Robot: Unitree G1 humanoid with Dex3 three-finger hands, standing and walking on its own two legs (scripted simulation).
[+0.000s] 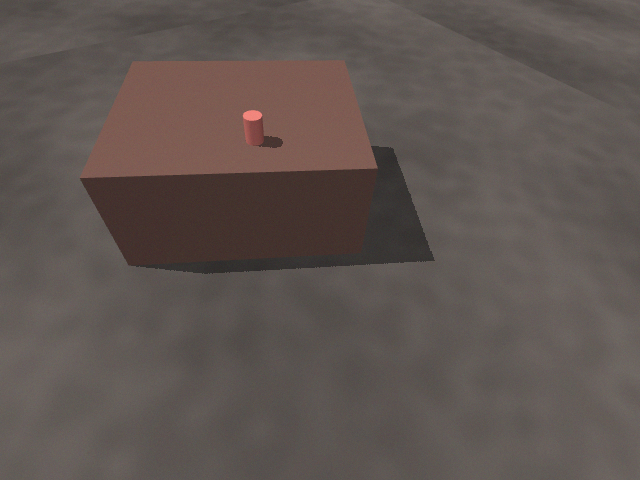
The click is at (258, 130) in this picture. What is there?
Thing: squat round
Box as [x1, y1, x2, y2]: [243, 110, 263, 145]
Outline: 250,110 243,114 245,137 247,143 256,145 263,141 261,113 255,110
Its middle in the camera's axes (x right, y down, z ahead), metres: -0.22 -0.38 +1.31
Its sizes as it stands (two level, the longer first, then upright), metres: 0.064 0.064 0.098
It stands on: a support 0.45 m high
